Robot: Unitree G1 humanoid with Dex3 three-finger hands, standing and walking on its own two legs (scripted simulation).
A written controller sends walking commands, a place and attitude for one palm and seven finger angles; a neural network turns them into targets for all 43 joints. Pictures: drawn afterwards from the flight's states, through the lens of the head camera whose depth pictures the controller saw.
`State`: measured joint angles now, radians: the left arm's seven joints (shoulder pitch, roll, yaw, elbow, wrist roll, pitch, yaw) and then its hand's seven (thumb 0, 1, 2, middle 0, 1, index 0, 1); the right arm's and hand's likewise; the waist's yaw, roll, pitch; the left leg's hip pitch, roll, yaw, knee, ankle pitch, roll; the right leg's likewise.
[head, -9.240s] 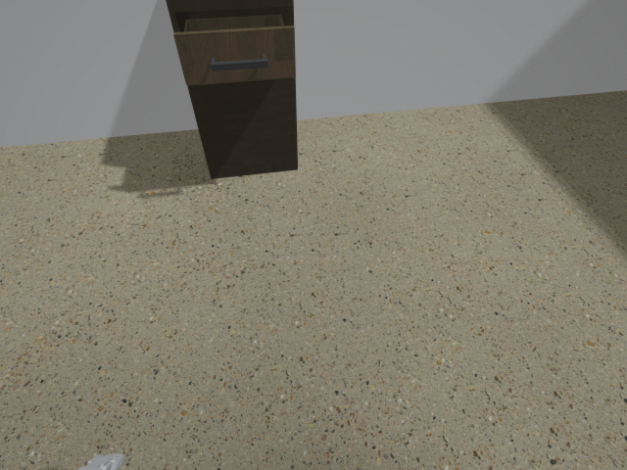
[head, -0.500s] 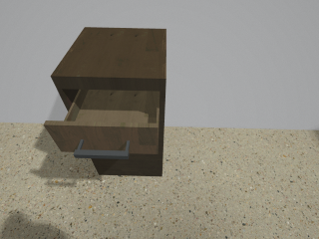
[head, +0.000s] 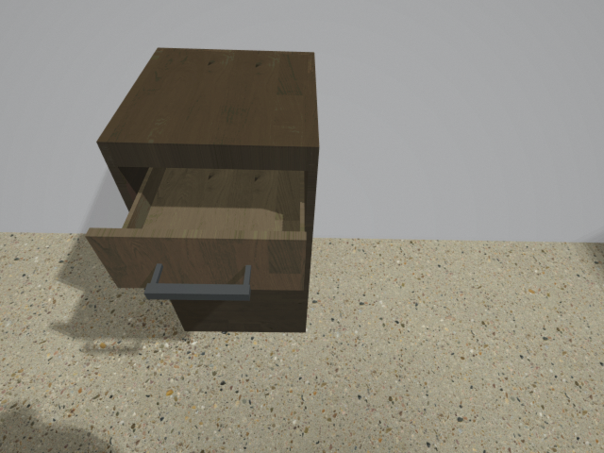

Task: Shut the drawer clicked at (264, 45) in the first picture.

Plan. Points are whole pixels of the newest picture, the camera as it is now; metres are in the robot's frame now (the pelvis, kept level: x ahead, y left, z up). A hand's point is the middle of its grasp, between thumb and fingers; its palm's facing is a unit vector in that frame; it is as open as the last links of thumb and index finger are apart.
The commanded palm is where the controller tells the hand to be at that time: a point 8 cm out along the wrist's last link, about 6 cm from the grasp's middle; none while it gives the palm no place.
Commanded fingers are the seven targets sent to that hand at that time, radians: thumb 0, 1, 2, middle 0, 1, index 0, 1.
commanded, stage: look again from close up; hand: left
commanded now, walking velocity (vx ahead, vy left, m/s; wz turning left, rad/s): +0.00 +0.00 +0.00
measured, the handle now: (201, 281) +0.42 +0.21 -0.11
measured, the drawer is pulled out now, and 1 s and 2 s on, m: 0.19 0.19 0.19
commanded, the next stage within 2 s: raise the hand and make a fist in 0.20 s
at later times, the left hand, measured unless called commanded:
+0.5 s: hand (175, 430) +0.16 +0.17 -0.05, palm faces +0.22 -0.96 -0.17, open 6.9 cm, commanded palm +0.11 +0.20 -0.07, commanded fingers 0.00 0.90 0.90 -0.42 -0.54 -0.42 -0.54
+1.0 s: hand (199, 417) +0.18 +0.15 -0.05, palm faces +0.02 -1.00 -0.08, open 4.5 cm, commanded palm +0.15 +0.21 -0.04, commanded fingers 0.00 0.90 0.90 -0.92 -1.08 -0.92 -1.08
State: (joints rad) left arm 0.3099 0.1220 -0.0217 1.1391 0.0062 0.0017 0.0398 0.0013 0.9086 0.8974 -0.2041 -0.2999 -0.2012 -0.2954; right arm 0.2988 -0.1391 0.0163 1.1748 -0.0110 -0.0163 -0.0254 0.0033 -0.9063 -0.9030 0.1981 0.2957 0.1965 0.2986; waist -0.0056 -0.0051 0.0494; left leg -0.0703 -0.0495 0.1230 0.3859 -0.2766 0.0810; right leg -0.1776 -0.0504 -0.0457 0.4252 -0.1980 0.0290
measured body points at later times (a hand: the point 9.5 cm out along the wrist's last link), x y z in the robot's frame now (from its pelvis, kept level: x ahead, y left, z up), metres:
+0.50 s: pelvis -0.01 -0.01 -0.02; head -0.01 -0.03 +0.43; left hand +0.14 +0.22 -0.03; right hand +0.06 -0.26 -0.14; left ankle -0.03 +0.06 -0.74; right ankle +0.02 -0.12 -0.74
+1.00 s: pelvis -0.03 -0.07 -0.10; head +0.05 -0.06 +0.35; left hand +0.17 +0.20 -0.04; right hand +0.21 -0.25 -0.18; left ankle -0.03 +0.06 -0.74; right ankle +0.02 -0.12 -0.74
